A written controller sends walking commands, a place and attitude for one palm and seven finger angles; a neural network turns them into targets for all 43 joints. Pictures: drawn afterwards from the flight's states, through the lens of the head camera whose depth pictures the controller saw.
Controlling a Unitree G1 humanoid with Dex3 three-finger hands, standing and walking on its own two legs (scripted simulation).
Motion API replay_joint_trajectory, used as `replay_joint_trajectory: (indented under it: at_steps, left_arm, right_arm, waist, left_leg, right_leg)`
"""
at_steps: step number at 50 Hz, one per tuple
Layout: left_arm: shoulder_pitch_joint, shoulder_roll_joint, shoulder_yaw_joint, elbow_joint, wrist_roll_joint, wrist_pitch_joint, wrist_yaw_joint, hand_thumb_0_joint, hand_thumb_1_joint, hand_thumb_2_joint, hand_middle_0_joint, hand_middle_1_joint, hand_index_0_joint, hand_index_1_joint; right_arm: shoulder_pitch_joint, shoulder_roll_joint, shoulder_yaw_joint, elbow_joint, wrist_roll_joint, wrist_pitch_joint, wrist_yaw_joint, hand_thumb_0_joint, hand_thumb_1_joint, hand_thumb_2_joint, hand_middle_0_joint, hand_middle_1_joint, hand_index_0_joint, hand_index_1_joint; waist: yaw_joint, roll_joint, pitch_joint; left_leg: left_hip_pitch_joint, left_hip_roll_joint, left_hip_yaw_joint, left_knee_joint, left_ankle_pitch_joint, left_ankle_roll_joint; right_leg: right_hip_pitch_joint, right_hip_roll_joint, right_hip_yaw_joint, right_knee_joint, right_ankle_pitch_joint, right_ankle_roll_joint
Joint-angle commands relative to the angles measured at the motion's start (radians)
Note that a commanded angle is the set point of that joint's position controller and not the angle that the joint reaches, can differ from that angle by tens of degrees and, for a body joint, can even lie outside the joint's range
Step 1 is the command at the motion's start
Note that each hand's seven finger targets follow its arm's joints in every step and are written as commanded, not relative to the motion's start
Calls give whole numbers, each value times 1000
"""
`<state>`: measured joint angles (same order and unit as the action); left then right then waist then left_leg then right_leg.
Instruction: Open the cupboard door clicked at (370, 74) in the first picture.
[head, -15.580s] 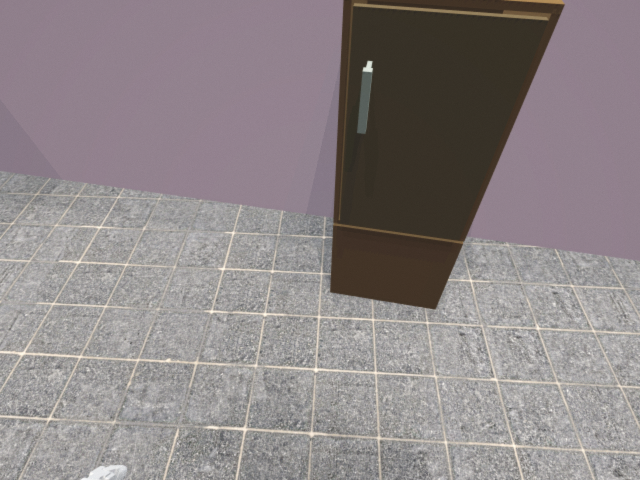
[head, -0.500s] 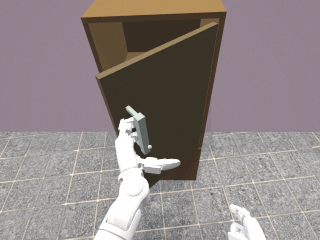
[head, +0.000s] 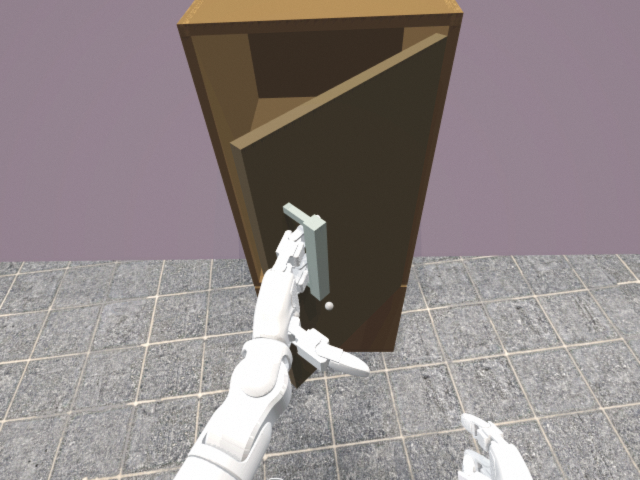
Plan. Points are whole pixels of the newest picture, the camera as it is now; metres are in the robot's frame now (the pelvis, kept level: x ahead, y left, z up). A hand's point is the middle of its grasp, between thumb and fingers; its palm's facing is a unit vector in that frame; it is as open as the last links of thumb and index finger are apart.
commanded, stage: slide the hand sideways off the handle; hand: left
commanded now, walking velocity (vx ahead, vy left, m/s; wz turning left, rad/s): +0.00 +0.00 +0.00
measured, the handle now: (306, 253) +0.38 +0.04 +0.10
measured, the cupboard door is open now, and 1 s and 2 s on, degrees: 46 47 47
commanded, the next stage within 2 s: draw the hand back to the body in 1.00 s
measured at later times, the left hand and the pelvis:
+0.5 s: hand (309, 322) +0.27 +0.03 +0.10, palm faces -0.07 -1.00 +0.01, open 16.3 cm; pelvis +0.01 +0.00 +0.01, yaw -2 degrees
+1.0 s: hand (252, 360) +0.23 +0.09 +0.09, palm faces +0.01 -1.00 -0.01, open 16.3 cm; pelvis +0.03 -0.01 +0.00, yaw +0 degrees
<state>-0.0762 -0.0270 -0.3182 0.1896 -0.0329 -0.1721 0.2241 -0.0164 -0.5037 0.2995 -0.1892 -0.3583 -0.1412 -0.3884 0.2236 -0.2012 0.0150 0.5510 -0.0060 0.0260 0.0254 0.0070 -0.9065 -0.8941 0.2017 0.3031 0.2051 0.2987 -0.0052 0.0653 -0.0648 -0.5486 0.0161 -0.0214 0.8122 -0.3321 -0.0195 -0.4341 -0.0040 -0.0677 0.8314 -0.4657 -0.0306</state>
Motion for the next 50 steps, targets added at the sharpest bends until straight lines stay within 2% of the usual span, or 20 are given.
replay_joint_trajectory:
  at_steps: [1, 3, 4, 6, 7, 9, 10, 13, 14, 21, 26, 30, 35, 36, 39, 43, 44, 46, 48, 50]
  left_arm:
    - [-350, -118, -3, -223, 2, -76, 29, 0, -500, 300, -150, -300, -150, -300]
    - [-326, -103, 15, -229, 27, -68, 63, 0, -500, 300, -150, -300, -150, -300]
    - [-294, -94, 24, -216, 39, -64, 72, 0, -500, 300, -150, -300, -150, -300]
    - [-244, -83, 29, -232, 58, -60, 77, 0, -500, 300, -150, -300, -150, -300]
    - [-232, -92, 22, -230, 61, -57, 76, 0, -500, 300, -150, -300, -150, -300]
    - [-179, -81, 34, -234, 62, -50, 70, 0, -500, 300, -150, -300, -150, -300]
    - [-175, -77, 33, -251, 62, -46, 65, 0, -500, 300, -150, -300, -150, -300]
    - [-129, -69, 35, -299, 62, -39, 55, 0, -500, 300, -150, -300, -150, -300]
    - [-99, -63, 42, -310, 57, -36, 50, 0, -500, 300, -150, -300, -150, -300]
    - [-5, -46, 20, -450, 53, -47, 19, 0, -500, 300, -150, -300, -150, -300]
    - [167, -10, 38, -545, 48, -48, -8, 0, -500, 300, -150, -300, -150, -300]
    - [193, 11, 36, -596, 50, -44, -29, 0, -500, 300, -150, -300, -150, -300]
    - [322, 50, 85, -652, 20, -47, -68, 0, -500, 300, -150, -300, -150, -300]
    - [356, 64, 97, -647, 16, -47, -78, 0, -500, 300, -150, -300, -150, -300]
    - [412, 88, 132, -680, -4, -52, -104, 0, -500, 300, -150, -300, -150, -300]
    - [458, 114, 157, -719, -24, -71, -146, 0, -500, 300, -150, -300, -150, -300]
    - [460, 100, 137, -743, -32, -78, -161, 0, -500, 300, -150, -300, -150, -300]
    - [517, 126, 166, -735, -50, -88, -190, 0, -500, 300, -150, -300, -150, -300]
    - [520, 153, 201, -738, -68, -98, -213, 0, -500, 300, -150, -300, -150, -300]
    - [490, 148, 194, -748, -78, -108, -229, 0, -500, 300, -150, -300, -150, -300]
  right_arm:
    - [-112, -79, -28, -161, 7, -62, -7, 0, -900, -900, 200, 300, 200, 300]
    - [-114, -76, -28, -163, 2, -58, -3, 0, -900, -900, 200, 300, 200, 300]
    - [-109, -78, -28, -164, 0, -53, -1, 0, -900, -900, 200, 300, 200, 300]
    - [-114, -80, -32, -176, -1, -45, 4, 0, -900, -900, 200, 300, 200, 300]
    - [-117, -77, -31, -180, -2, -42, 5, 0, -900, -900, 200, 300, 200, 300]
    - [-118, -78, -30, -187, -2, -35, 5, 0, -900, -900, 200, 300, 200, 300]
    - [-123, -79, -27, -192, -1, -29, 4, 0, -900, -900, 200, 300, 200, 300]
    - [-128, -77, -29, -207, -2, -22, 1, 0, -900, -900, 200, 300, 200, 300]
    - [-125, -76, -27, -211, -3, -20, -1, 0, -900, -900, 200, 300, 200, 300]
    - [-122, -76, -26, -229, -2, -26, -4, 0, -900, -900, 200, 300, 200, 300]
    - [-112, -74, -27, -250, -1, -30, -1, 0, -900, -900, 200, 300, 200, 300]
    - [-109, -76, -22, -262, -3, -33, -5, 0, -900, -900, 200, 300, 200, 300]
    - [-98, -76, -20, -279, -2, -44, -13, 0, -900, -900, 200, 300, 200, 300]
    - [-94, -77, -19, -279, -1, -46, -15, 0, -900, -900, 200, 300, 200, 300]
    - [-91, -78, -17, -286, 0, -52, -19, 0, -900, -900, 200, 300, 200, 300]
    - [-77, -84, -20, -289, 3, -71, -27, 0, -900, -900, 200, 300, 200, 300]
    - [-74, -84, -20, -293, 3, -80, -28, 0, -900, -900, 200, 300, 200, 300]
    - [-62, -91, -22, -290, 7, -95, -33, 0, -900, -900, 200, 300, 200, 300]
    - [-57, -95, -24, -285, 9, -108, -41, 0, -900, -900, 200, 300, 200, 300]
    - [-52, -97, -24, -281, 10, -123, -46, 0, -900, -900, 200, 300, 200, 300]
  waist:
    - [-26, -172, -172]
    - [-11, -148, -199]
    - [-5, -174, -194]
    - [13, -151, -204]
    - [4, -156, -184]
    - [14, -158, -163]
    - [12, -136, -155]
    - [16, -131, -161]
    - [20, -149, -159]
    - [3, -127, -152]
    - [13, -126, -174]
    - [-4, -121, -141]
    - [12, -128, -168]
    - [12, -143, -157]
    - [15, -128, -152]
    - [7, -121, -148]
    - [-2, -131, -158]
    - [-1, -127, -145]
    - [-3, -143, -138]
    - [-12, -126, -135]
  left_leg:
    - [219, -22, -7, -123, 34, 42]
    - [226, -23, 6, -124, 57, 43]
    - [219, -23, 8, -128, 65, 43]
    - [221, -22, 15, -132, 82, 42]
    - [221, -20, 20, -130, 83, 44]
    - [214, -21, 29, -134, 81, 43]
    - [216, -22, 33, -137, 73, 43]
    - [230, -20, 37, -138, 88, 44]
    - [229, -19, 36, -141, 93, 45]
    - [242, -17, 24, -128, 118, 44]
    - [242, -19, 27, -108, 183, 45]
    - [224, -22, 21, -95, 163, 46]
    - [211, -26, 23, -81, 187, 46]
    - [202, -27, 22, -78, 194, 47]
    - [186, -30, 25, -73, 192, 45]
    - [172, -31, 22, -55, 187, 48]
    - [175, -33, 21, -49, 191, 51]
    - [156, -34, 20, -39, 178, 50]
    - [135, -35, 18, -30, 156, 48]
    - [126, -38, 14, -20, 144, 48]
  right_leg:
    - [-67, 19, 17, -202, 135, 10]
    - [-52, 17, 21, -199, 157, 7]
    - [-40, 18, 20, -199, 165, 6]
    - [-20, 19, 19, -196, 176, 1]
    - [-29, 17, 20, -201, 184, 3]
    - [-20, 18, 23, -212, 189, 5]
    - [-21, 16, 28, -219, 176, 4]
    - [-10, 16, 27, -219, 198, 4]
    - [-1, 18, 24, -220, 209, 5]
    - [-5, 20, 19, -199, 250, 6]
    - [24, 19, 21, -172, 361, 7]
    - [-8, 16, 25, -163, 361, 13]
    - [17, 13, 29, -147, 422, 19]
    - [27, 12, 32, -149, 439, 20]
    - [23, 8, 33, -138, 469, 27]
    - [11, 6, 42, -132, 484, 35]
    - [7, 3, 41, -128, 502, 40]
    - [3, 2, 49, -133, 493, 44]
    - [-8, -3, 58, -134, 478, 51]
    - [-24, -6, 62, -132, 462, 52]
